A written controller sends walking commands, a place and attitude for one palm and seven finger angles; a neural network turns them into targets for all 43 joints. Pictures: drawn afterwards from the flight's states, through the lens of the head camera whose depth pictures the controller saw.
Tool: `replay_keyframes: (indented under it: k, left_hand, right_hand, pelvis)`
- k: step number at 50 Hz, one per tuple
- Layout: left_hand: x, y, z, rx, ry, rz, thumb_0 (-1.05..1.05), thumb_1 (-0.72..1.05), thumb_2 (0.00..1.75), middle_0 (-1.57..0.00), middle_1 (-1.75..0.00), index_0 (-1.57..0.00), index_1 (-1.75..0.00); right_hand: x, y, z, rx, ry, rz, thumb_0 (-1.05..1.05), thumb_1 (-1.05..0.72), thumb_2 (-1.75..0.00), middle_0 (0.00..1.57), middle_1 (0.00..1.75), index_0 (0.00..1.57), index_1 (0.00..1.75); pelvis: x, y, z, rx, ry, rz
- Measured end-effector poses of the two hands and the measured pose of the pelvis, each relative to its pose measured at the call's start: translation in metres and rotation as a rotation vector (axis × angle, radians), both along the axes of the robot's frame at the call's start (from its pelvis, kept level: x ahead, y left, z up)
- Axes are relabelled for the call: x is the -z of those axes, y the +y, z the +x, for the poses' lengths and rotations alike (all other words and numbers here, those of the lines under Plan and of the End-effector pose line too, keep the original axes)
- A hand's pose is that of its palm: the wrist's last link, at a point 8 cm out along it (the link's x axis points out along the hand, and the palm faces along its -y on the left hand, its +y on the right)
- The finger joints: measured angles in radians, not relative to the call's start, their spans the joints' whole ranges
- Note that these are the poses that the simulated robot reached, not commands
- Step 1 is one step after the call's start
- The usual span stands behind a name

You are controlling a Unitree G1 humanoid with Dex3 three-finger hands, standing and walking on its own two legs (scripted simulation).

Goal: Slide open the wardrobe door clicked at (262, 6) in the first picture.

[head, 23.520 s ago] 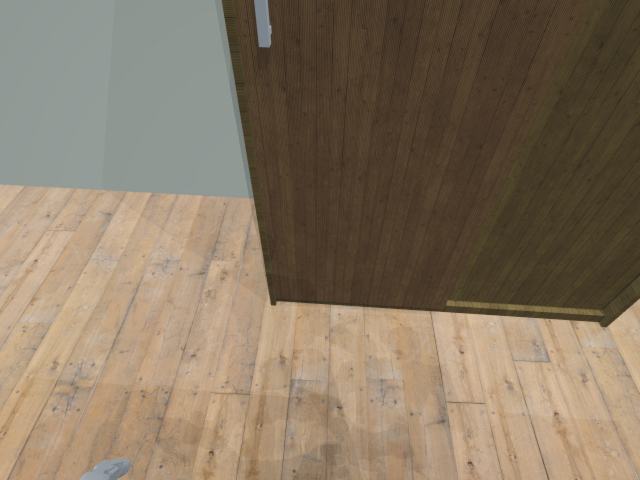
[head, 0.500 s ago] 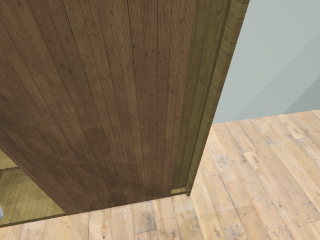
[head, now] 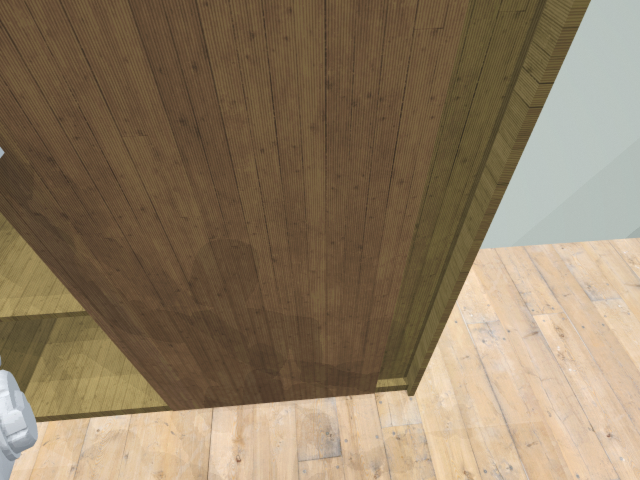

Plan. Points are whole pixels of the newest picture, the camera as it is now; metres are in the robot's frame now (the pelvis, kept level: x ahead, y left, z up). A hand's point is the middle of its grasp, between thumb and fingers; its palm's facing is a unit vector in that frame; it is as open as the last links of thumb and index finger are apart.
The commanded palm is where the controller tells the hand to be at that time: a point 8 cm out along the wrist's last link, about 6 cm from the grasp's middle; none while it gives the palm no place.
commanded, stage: stop walking and hold the door there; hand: left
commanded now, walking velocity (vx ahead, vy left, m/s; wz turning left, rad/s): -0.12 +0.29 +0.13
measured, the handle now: out of the picture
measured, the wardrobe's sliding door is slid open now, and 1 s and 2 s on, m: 0.47 0.47 0.47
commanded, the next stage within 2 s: loosen the grip on the handle in 1.38 s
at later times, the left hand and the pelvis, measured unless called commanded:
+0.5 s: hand out of the picture +0.38 +0.38 +0.25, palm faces +0.56 -0.80 -0.22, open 7.3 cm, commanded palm +0.33 +0.40 +0.23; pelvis -0.02 +0.07 +0.01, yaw +4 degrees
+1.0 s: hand out of the picture +0.38 +0.38 +0.25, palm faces +0.40 -0.91 -0.09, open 6.8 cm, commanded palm +0.34 +0.40 +0.23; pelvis -0.01 +0.15 +0.00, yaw +7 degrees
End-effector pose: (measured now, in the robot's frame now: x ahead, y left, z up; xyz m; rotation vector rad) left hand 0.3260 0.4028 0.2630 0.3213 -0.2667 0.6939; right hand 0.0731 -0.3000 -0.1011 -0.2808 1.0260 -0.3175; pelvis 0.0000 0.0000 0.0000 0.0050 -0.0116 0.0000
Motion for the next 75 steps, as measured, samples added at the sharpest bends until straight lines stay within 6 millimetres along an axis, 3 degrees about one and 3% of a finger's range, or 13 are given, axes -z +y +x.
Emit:
replay_keyframes:
  k: [6, 12, 17, 23, 27, 30, 33, 40, 44, 48, 56, 60, 75]
  left_hand:
    - [0.002, 0.000, 0.000, 0.024, -0.003, 0.032, -0.11, 0.64, 0.83, -0.45, -1.40, -0.13, -1.26]
    - [0.002, -0.003, -0.002, 0.042, 0.017, 0.023, -0.09, 0.71, 0.80, -0.45, -1.40, -0.05, -1.22]
    - [0.004, 0.000, -0.003, 0.062, 0.014, 0.054, -0.11, 0.71, 0.79, -0.46, -1.40, -0.05, -1.20]
    - [0.007, 0.009, 0.000, 0.129, -0.045, 0.073, -0.13, 0.64, 0.82, -0.46, -1.40, -0.10, -1.23]
    - [0.011, 0.017, 0.007, 0.193, -0.099, 0.104, -0.15, 0.61, 0.83, -0.46, -1.40, -0.15, -1.28]
    - [0.013, 0.024, 0.010, 0.247, -0.153, 0.143, -0.17, 0.59, 0.82, -0.48, -1.48, -0.19, -1.27]
    - [0.017, 0.026, 0.013, 0.302, -0.201, 0.122, -0.19, 0.59, 0.82, -0.47, -1.54, -0.19, -1.23]
    - [0.019, 0.019, 0.012, 0.352, -0.216, -0.015, -0.12, 0.68, 0.82, -0.42, -1.53, -0.16, -1.20]
    - [0.018, 0.017, 0.011, 0.346, -0.196, -0.034, -0.10, 0.71, 0.81, -0.42, -1.49, -0.12, -1.24]
    - [0.016, 0.016, 0.010, 0.339, -0.172, -0.024, -0.10, 0.72, 0.80, -0.43, -1.46, -0.10, -1.27]
    - [0.017, 0.019, 0.012, 0.398, -0.186, -0.051, -0.09, 0.72, 0.81, -0.44, -1.43, -0.12, -1.27]
    - [0.018, 0.018, 0.012, 0.427, -0.196, -0.088, -0.07, 0.74, 0.81, -0.45, -1.42, -0.10, -1.27]
    - [0.013, 0.018, 0.010, 0.415, -0.131, -0.043, -0.05, 0.75, 0.80, -0.45, -1.40, -0.05, -1.26]
  right_hand:
    - [-0.005, 0.048, 0.041, -0.082, -0.116, 0.074, 0.01, -0.91, -0.90, 0.20, 0.30, 0.19, 0.30]
    - [-0.004, 0.093, 0.064, -0.175, -0.177, 0.163, 0.01, -0.91, -0.90, 0.20, 0.30, 0.20, 0.30]
    - [0.011, 0.112, 0.071, -0.249, -0.174, 0.200, 0.01, -0.91, -0.90, 0.20, 0.30, 0.20, 0.30]
    - [0.011, 0.123, 0.056, -0.249, -0.040, 0.164, 0.01, -0.91, -0.90, 0.20, 0.30, 0.20, 0.30]
    - [0.009, 0.137, 0.056, -0.239, 0.011, 0.107, 0.01, -0.91, -0.90, 0.20, 0.30, 0.20, 0.30]
    - [0.016, 0.154, 0.070, -0.213, -0.038, 0.057, 0.01, -0.91, -0.90, 0.20, 0.30, 0.20, 0.30]
    - [0.020, 0.186, 0.086, -0.197, -0.102, 0.080, 0.01, -0.91, -0.90, 0.19, 0.30, 0.19, 0.30]
    - [0.010, 0.277, 0.116, -0.354, -0.181, 0.234, 0.01, -0.91, -0.90, 0.19, 0.30, 0.19, 0.30]
    - [0.008, 0.306, 0.129, -0.431, -0.229, 0.314, 0.01, -0.91, -0.90, 0.20, 0.30, 0.20, 0.30]
    - [0.004, 0.307, 0.134, -0.432, -0.240, 0.327, 0.01, -0.91, -0.90, 0.20, 0.30, 0.20, 0.30]
    - [-0.014, 0.263, 0.125, -0.348, -0.193, 0.145, 0.01, -0.91, -0.90, 0.20, 0.30, 0.20, 0.30]
    - [-0.023, 0.252, 0.118, -0.319, -0.168, 0.099, 0.01, -0.91, -0.90, 0.20, 0.30, 0.20, 0.30]
    - [-0.014, 0.272, 0.099, -0.284, -0.173, 0.181, 0.01, -0.91, -0.90, 0.20, 0.30, 0.20, 0.30]
  pelvis:
    - [-0.004, 0.018, -0.014, 0.007, 0.019, -0.022]
    - [-0.005, 0.026, -0.026, -0.002, 0.038, -0.017]
    - [0.005, 0.036, -0.031, -0.007, 0.058, 0.009]
    - [-0.007, 0.061, -0.023, -0.057, 0.034, 0.046]
    - [-0.007, 0.089, -0.015, -0.082, 0.030, 0.086]
    - [0.010, 0.122, -0.007, -0.078, 0.026, 0.044]
    - [0.019, 0.135, -0.011, -0.111, 0.010, 0.032]
    - [0.009, 0.145, -0.012, -0.116, -0.002, 0.020]
    - [0.008, 0.144, -0.012, -0.105, -0.004, 0.015]
    - [0.004, 0.143, -0.010, -0.115, -0.004, -0.005]
    - [-0.003, 0.162, 0.000, -0.134, 0.027, 0.008]
    - [-0.008, 0.171, -0.001, -0.118, 0.026, 0.001]
    - [-0.008, 0.169, -0.009, -0.107, 0.009, -0.009]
